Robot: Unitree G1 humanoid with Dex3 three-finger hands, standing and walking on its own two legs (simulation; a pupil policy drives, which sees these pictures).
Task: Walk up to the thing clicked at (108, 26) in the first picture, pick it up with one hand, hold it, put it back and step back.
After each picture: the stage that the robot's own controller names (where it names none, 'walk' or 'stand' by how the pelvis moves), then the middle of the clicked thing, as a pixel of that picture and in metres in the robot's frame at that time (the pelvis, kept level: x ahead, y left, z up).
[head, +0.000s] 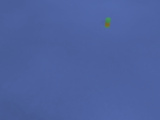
stand; (107, 22) +1.68 -0.26 -0.72
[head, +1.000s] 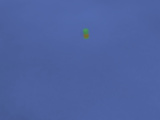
walk; (86, 33) +1.56 +0.13 -0.69
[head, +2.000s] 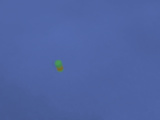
walk; (59, 66) +0.94 +0.35 -0.71
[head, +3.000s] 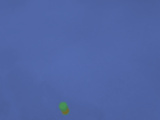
walk; (64, 108) +0.54 +0.27 -0.72
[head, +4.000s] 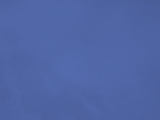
stand; out of the picture +0.33 +0.27 -0.70
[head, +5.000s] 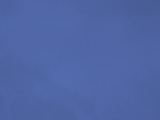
stand; out of the picture +0.30 +0.23 -0.72
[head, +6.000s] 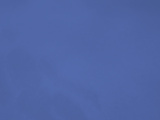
stand; out of the picture +0.31 +0.21 -0.72
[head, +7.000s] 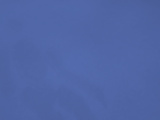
stand; out of the picture +0.33 +0.21 -0.71
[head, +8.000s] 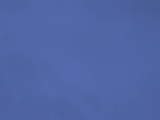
stand; out of the picture +0.32 +0.22 -0.72
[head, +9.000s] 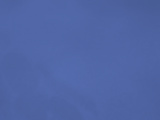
stand; out of the picture +0.34 +0.23 -0.72
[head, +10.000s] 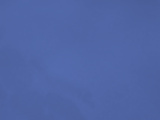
stand; out of the picture +0.33 +0.24 -0.72
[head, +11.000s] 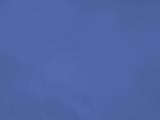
stand; out of the picture +0.29 +0.26 -0.72
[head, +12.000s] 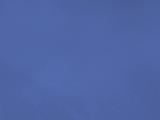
stand; out of the picture +0.26 +0.26 -0.71
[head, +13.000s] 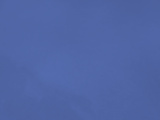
stand; out of the picture +0.29 +0.27 -0.71
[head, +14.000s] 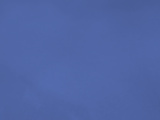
stand; out of the picture +0.28 +0.27 -0.72
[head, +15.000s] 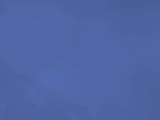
stand; out of the picture +0.29 +0.27 -0.72
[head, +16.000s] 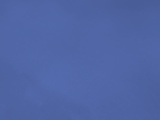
stand; out of the picture +0.30 +0.26 -0.72
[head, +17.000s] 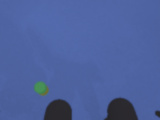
go down; (41, 88) +0.37 +0.24 -0.49
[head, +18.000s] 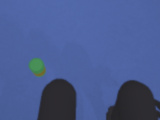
go down; (38, 68) +0.41 +0.24 -0.33
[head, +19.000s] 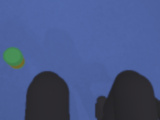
close in; (15, 59) +0.40 +0.26 -0.27
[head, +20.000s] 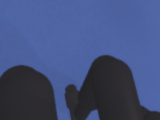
close in; out of the picture +0.39 +0.28 -0.23
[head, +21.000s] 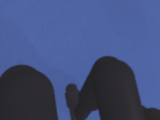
close; out of the picture +0.38 +0.29 -0.23
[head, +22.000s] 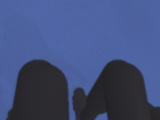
lift; out of the picture +0.33 +0.28 -0.20
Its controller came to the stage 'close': yes
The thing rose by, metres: 0.28
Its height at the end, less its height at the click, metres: +0.28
